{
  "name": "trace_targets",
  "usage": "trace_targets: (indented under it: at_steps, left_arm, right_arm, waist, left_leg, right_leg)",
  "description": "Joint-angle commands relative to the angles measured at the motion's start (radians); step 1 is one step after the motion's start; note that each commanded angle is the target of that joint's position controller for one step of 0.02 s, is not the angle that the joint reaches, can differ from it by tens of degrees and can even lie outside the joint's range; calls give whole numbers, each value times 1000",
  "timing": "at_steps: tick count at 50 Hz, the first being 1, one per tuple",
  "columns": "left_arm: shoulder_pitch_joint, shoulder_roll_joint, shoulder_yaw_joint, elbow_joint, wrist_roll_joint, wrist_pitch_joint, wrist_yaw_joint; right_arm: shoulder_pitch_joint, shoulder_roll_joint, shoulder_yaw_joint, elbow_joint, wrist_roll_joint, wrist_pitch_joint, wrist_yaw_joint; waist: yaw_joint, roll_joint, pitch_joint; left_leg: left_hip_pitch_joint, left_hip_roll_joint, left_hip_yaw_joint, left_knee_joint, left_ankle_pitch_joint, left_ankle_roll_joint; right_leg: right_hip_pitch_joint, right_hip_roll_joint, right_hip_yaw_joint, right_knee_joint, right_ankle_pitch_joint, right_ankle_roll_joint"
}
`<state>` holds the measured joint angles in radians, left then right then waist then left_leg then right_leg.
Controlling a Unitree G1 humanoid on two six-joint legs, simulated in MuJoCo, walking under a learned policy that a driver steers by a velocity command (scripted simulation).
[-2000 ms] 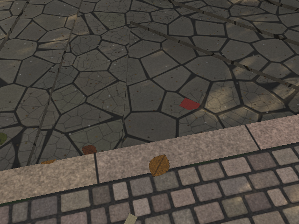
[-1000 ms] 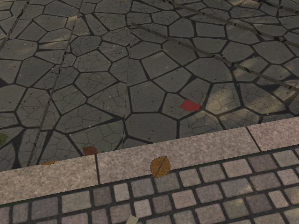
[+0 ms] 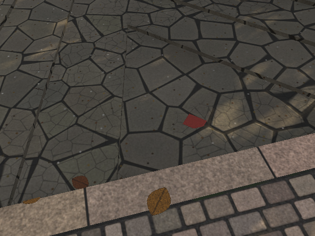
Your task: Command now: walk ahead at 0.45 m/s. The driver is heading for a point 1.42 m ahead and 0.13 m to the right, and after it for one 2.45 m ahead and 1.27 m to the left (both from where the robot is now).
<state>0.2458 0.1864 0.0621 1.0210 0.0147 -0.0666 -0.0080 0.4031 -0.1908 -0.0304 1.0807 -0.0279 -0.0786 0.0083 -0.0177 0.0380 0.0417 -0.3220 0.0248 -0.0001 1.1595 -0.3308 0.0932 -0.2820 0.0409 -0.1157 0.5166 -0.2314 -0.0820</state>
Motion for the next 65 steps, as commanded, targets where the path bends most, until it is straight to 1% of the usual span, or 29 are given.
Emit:
trace_targets:
  at_steps: [1,6,10,15,18,20,21,22,23,24,25,27,28,33,42,45,47,48,49,50,51,52,53,55,56,60,61,63,65]
  left_arm:
    - [99,58,-3,3,0,-21,5]
    - [226,74,-11,31,1,-36,14]
    - [287,58,-21,36,0,-41,16]
    - [343,68,-22,52,6,-43,28]
    - [307,97,-14,49,14,-41,35]
    - [279,120,-7,47,11,-32,35]
    - [277,105,-12,30,0,-32,30]
    - [381,-13,-35,-1,-40,-30,16]
    - [353,67,-10,5,-28,-27,16]
    - [245,84,-2,-32,-14,-26,17]
    - [179,80,-2,-49,-7,-32,14]
    - [187,46,0,-43,16,-10,6]
    - [204,24,-2,-36,21,5,-1]
    - [32,42,2,-110,21,42,-14]
    - [-281,49,-12,-226,2,20,-24]
    - [-233,74,-4,-221,4,7,-20]
    - [-61,101,13,-169,11,-2,-8]
    - [99,126,26,-120,18,-12,-1]
    - [257,209,45,-96,42,-20,7]
    - [259,263,60,-92,32,-14,-3]
    - [163,201,49,-110,5,0,-10]
    - [67,153,34,-129,-2,0,-13]
    - [28,119,23,-129,4,-8,-15]
    - [42,87,12,-107,-3,-23,-9]
    - [66,86,9,-97,-5,-32,-7]
    - [155,154,20,-67,-7,-31,6]
    - [175,163,22,-65,8,-32,5]
    - [198,149,13,-63,-2,-38,5]
    - [249,134,6,-30,-9,-52,12]
  right_arm:
    - [59,-8,-7,-45,-12,8,11]
    - [-126,-31,-21,-114,-9,33,22]
    - [-319,-15,-16,-183,-1,31,26]
    - [-444,-12,-13,-232,6,25,25]
    - [-378,-38,-27,-226,6,15,14]
    - [-120,-78,-53,-144,3,1,-2]
    - [43,-136,-74,-102,-20,-8,-11]
    - [141,-247,-102,-98,-41,-8,-13]
    - [87,-226,-100,-99,-1,10,-1]
    - [-35,-179,-84,-112,11,12,0]
    - [-102,-109,-65,-124,11,4,4]
    - [-119,-39,-42,-103,11,-10,-3]
    - [-98,-29,-36,-90,11,-18,-7]
    - [5,-85,-40,-65,16,-36,-9]
    - [132,-100,-29,-33,16,-28,-18]
    - [95,-117,-35,-32,6,-22,-25]
    - [76,-127,-38,-28,4,-13,-31]
    - [58,-124,-36,-36,6,-5,-33]
    - [74,-94,-27,-68,14,0,-33]
    - [233,-5,-16,-55,46,4,-15]
    - [148,-107,-41,-45,26,7,-18]
    - [63,-120,-47,-72,28,0,-15]
    - [17,-101,-45,-80,28,-1,-16]
    - [8,-71,-44,-81,1,25,-10]
    - [3,-63,-46,-83,-3,38,-7]
    - [-83,-60,-47,-116,-18,78,17]
    - [-105,-69,-50,-120,-13,81,23]
    - [-193,-91,-60,-151,3,77,27]
    - [-273,-104,-68,-181,1,64,28]
  waist:
    - [-23,-68,55]
    - [-3,-83,90]
    - [37,-92,106]
    - [64,-116,105]
    - [16,-127,59]
    - [-94,-115,-79]
    - [-151,-79,-177]
    - [-113,135,-339]
    - [-103,63,-362]
    - [-55,29,-180]
    - [-38,-17,-82]
    - [29,-5,-7]
    - [44,4,-4]
    - [44,11,54]
    - [-39,29,90]
    - [-2,49,51]
    - [72,41,-26]
    - [141,4,-109]
    - [178,-114,-240]
    - [100,-325,-344]
    - [85,-136,-245]
    - [60,-91,-125]
    - [41,-56,-62]
    - [4,-75,-31]
    - [-3,-76,-24]
    - [-3,-77,0]
    - [8,-85,0]
    - [21,-84,39]
    - [36,-94,64]
  left_leg:
    - [-195,74,-26,6,77,-4]
    - [-352,86,24,-129,188,-37]
    - [-382,64,63,-352,288,-57]
    - [-312,16,106,-538,308,-22]
    - [-177,-36,123,-595,211,29]
    - [119,-89,137,-681,218,69]
    - [375,35,8,-692,175,107]
    - [686,373,-493,-745,104,248]
    - [644,393,-704,-881,49,275]
    - [490,354,-530,-902,-21,230]
    - [348,310,-413,-944,43,194]
    - [171,218,-241,-988,165,125]
    - [139,199,-197,-997,203,114]
    - [149,168,-105,-1049,335,123]
    - [346,162,-18,-1018,592,97]
    - [406,180,11,-929,803,85]
    - [431,176,25,-728,978,62]
    - [366,141,52,-533,894,40]
    - [175,77,93,-210,513,24]
    - [-166,-119,58,123,-226,-8]
    - [-262,-55,-61,173,-149,10]
    - [-254,-16,-70,129,-49,12]
    - [-218,15,-69,80,1,7]
    - [-143,52,-74,-25,28,-16]
    - [-129,53,-69,-65,33,-27]
    - [-223,61,-26,-163,123,-65]
    - [-265,66,-20,-148,194,-64]
    - [-356,70,-18,-214,278,-68]
    - [-450,81,-52,-301,346,-67]
  right_leg:
    - [67,-269,349,-392,-61,-102]
    - [146,-247,248,-429,107,-125]
    - [214,-226,180,-413,309,-120]
    - [324,-244,139,-362,514,-113]
    - [392,-259,110,-228,820,-93]
    - [363,-226,75,78,927,-63]
    - [179,-190,59,328,671,-48]
    - [-175,-23,16,754,-9,2]
    - [-287,20,151,892,-249,-11]
    - [-362,-48,166,891,-169,-19]
    - [-352,-83,163,830,-101,-23]
    - [-254,-130,160,708,-55,-12]
    - [-220,-134,154,674,-49,-3]
    - [-352,-161,108,501,96,35]
    - [-338,-97,27,68,263,22]
    - [-218,-56,20,46,160,-14]
    - [-46,-9,16,10,73,-52]
    - [146,-23,42,-56,129,-79]
    - [387,-249,290,-71,105,-129]
    - [619,-460,749,-187,36,-285]
    - [522,-403,696,-221,-11,-244]
    - [372,-378,547,-250,70,-217]
    - [265,-346,455,-280,200,-196]
    - [161,-285,330,-320,267,-151]
    - [151,-275,314,-338,275,-143]
    - [184,-250,248,-381,360,-139]
    - [201,-248,236,-378,327,-144]
    - [215,-226,232,-405,247,-139]
    - [300,-235,249,-400,220,-126]
